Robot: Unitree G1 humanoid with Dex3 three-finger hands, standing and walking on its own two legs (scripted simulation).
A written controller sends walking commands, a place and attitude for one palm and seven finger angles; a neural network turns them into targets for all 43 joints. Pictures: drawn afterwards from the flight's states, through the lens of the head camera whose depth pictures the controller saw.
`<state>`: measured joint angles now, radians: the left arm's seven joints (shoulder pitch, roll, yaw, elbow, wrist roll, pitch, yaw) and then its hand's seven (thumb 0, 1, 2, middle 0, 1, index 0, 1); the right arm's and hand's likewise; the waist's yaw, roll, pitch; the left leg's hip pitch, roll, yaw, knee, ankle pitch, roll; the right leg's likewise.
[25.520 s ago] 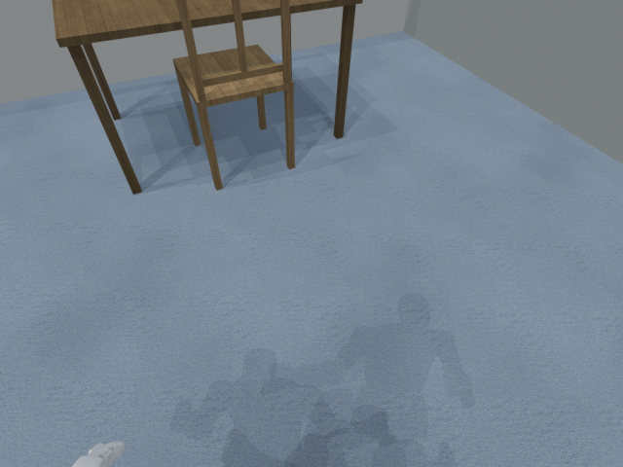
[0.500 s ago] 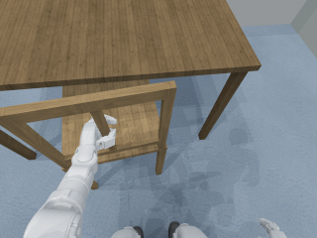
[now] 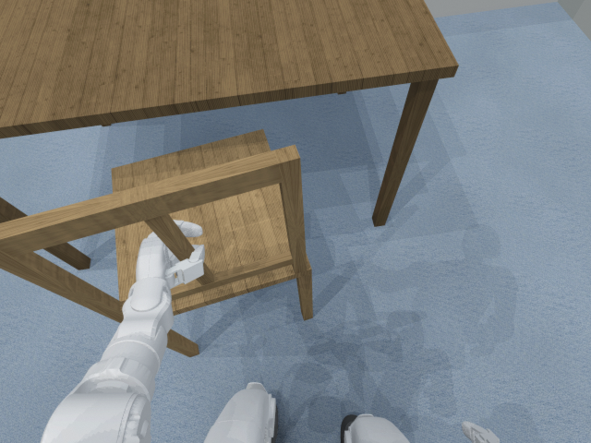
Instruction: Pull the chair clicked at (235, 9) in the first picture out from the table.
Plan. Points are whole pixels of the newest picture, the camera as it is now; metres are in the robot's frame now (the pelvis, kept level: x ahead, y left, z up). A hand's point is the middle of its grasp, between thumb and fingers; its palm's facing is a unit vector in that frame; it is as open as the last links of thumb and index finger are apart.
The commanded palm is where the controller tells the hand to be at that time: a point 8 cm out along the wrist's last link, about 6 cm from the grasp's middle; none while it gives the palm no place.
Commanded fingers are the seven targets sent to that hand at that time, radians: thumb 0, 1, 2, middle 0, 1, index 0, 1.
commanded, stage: step backward, pulling the chair out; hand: left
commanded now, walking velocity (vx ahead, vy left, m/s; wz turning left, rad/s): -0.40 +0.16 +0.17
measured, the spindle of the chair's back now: (185, 252) +0.39 +0.19 -0.08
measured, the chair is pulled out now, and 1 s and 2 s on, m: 0.20 0.41 0.57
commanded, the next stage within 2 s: stop walking, hand still on the chair in 1.28 s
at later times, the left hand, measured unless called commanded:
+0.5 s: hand (197, 335) +0.25 +0.15 -0.06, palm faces +0.06 -0.98 -0.18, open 5.5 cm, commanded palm +0.24 +0.20 -0.06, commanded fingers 0.00 0.90 0.90 -0.50 -1.45 -0.50 -1.45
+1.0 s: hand (198, 414) +0.16 +0.14 -0.06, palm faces +0.10 -0.98 -0.19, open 5.6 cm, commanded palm +0.14 +0.18 -0.06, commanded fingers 0.00 0.90 0.90 -0.50 -1.45 -0.50 -1.45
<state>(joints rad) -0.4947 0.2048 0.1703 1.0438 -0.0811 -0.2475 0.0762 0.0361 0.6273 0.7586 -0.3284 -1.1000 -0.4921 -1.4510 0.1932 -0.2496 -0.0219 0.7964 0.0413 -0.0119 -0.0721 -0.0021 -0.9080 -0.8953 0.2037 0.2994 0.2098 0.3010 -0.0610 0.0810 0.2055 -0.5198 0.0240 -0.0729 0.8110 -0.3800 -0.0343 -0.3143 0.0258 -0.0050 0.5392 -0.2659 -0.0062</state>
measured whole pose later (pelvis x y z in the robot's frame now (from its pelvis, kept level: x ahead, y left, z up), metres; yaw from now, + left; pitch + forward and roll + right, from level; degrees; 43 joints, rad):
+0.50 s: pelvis -0.10 +0.01 +0.00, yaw +4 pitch +2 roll +0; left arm -0.51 0.15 0.04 1.00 -0.06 -0.18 0.08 0.03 0.65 0.73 -0.26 -1.16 -0.49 -1.45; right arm 0.18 -0.19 0.01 0.71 0.03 0.02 -0.08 0.00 -0.90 -0.90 0.20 0.30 0.21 0.30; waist -0.06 0.06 0.18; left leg -0.35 0.07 -0.01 0.66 -0.35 -0.06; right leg -0.42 -0.03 -0.04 0.55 -0.16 0.01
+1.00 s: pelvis -0.21 -0.02 +0.00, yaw +3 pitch +2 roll -1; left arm -0.58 0.18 0.10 1.11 -0.08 -0.25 0.08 0.04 0.62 0.76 -0.29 -1.12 -0.49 -1.45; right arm 0.18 -0.24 -0.02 0.81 0.04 -0.03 -0.08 0.00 -0.90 -0.90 0.20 0.30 0.21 0.30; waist -0.05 0.08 0.22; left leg -0.47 0.06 -0.05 0.76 -0.37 -0.04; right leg -0.30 0.05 -0.01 0.51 -0.25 -0.04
